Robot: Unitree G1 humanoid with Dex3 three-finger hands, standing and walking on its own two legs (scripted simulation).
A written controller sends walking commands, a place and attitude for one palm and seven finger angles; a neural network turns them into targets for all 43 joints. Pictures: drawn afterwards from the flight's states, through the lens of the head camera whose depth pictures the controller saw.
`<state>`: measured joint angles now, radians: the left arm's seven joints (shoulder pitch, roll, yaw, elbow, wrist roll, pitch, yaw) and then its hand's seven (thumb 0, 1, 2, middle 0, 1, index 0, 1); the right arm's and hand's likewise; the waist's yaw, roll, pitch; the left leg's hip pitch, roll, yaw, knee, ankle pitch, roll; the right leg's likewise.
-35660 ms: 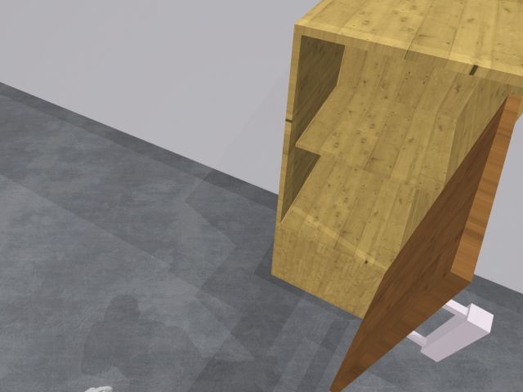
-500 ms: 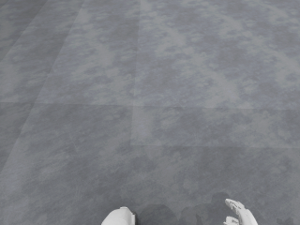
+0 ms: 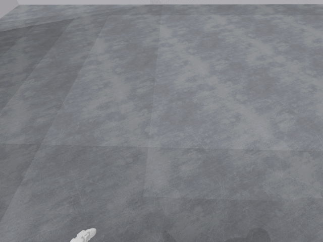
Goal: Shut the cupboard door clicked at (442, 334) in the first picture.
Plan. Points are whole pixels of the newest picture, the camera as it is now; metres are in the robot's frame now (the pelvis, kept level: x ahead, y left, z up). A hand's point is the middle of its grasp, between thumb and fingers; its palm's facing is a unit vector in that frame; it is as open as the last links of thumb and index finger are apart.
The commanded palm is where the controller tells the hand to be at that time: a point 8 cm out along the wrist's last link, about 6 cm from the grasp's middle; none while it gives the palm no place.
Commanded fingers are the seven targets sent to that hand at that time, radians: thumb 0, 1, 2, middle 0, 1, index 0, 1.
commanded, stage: walk to a spot facing it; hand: left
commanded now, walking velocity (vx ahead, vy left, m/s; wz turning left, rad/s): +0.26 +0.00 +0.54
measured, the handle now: out of the picture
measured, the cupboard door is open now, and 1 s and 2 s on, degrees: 65 65 65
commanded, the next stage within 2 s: turn to face it in 0.10 s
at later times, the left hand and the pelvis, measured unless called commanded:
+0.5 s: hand out of the picture +0.12 +0.22 -0.18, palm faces +0.16 -0.97 -0.18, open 7.4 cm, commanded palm none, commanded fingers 0.00 0.90 0.90 -0.20 -0.30 -0.20 -0.30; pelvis +0.16 +0.05 +0.00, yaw +3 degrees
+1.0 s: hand (93, 186) +0.32 +0.25 -0.16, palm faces -0.16 -0.96 -0.23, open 7.4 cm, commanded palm none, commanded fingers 0.00 0.90 0.90 -0.20 -0.30 -0.20 -0.30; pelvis +0.23 +0.05 +0.01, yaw -14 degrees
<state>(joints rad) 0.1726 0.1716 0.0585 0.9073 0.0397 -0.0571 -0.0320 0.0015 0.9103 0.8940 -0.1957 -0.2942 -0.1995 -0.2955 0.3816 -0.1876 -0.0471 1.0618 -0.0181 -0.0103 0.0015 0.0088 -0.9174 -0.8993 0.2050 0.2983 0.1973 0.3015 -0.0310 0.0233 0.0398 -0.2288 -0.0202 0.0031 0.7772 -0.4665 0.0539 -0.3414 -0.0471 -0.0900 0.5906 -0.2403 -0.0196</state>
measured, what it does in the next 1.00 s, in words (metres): walks ahead: left foot, then right foot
